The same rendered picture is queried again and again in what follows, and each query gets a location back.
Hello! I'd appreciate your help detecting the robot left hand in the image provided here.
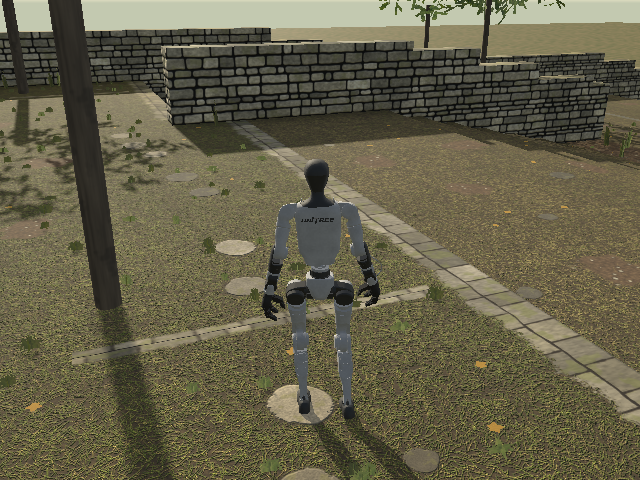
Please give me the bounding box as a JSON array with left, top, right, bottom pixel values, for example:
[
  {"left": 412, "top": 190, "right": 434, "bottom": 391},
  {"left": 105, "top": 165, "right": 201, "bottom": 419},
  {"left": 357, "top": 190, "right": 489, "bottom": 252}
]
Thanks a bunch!
[{"left": 261, "top": 293, "right": 285, "bottom": 321}]

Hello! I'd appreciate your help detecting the robot left forearm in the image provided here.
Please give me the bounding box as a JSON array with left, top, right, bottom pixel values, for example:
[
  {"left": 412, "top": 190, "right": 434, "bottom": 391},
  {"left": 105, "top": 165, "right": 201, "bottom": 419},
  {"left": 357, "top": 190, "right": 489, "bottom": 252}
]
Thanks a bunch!
[{"left": 263, "top": 244, "right": 283, "bottom": 295}]

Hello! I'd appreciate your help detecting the robot right shin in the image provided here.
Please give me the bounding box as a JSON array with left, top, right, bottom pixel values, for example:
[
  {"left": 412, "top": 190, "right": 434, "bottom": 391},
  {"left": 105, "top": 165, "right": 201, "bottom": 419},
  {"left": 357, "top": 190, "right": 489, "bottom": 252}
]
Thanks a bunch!
[{"left": 337, "top": 334, "right": 353, "bottom": 406}]

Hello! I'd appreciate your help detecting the robot right hand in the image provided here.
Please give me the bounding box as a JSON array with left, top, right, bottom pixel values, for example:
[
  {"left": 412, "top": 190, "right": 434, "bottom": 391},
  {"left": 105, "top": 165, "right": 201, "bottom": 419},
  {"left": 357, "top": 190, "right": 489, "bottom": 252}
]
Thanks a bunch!
[{"left": 357, "top": 281, "right": 380, "bottom": 307}]

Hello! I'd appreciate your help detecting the robot right forearm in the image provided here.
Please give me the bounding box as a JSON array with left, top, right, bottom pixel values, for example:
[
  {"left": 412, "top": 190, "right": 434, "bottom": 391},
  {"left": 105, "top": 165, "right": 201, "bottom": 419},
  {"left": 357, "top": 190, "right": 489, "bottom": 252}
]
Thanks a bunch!
[{"left": 356, "top": 241, "right": 378, "bottom": 286}]

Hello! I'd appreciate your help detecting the humanoid robot torso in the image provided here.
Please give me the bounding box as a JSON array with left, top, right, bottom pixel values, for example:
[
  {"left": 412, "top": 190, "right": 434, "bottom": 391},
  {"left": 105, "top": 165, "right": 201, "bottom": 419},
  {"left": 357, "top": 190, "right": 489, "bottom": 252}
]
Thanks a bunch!
[{"left": 295, "top": 197, "right": 342, "bottom": 300}]

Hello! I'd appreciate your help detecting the robot right upper arm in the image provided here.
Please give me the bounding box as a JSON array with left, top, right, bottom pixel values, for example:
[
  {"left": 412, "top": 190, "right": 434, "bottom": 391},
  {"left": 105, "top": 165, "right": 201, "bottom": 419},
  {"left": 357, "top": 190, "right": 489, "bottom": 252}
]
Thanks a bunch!
[{"left": 338, "top": 201, "right": 366, "bottom": 257}]

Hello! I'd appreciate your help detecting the robot left upper arm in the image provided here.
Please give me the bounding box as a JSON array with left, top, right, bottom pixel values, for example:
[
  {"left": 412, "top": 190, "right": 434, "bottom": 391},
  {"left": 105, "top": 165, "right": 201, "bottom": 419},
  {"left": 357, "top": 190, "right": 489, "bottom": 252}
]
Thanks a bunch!
[{"left": 273, "top": 203, "right": 297, "bottom": 260}]

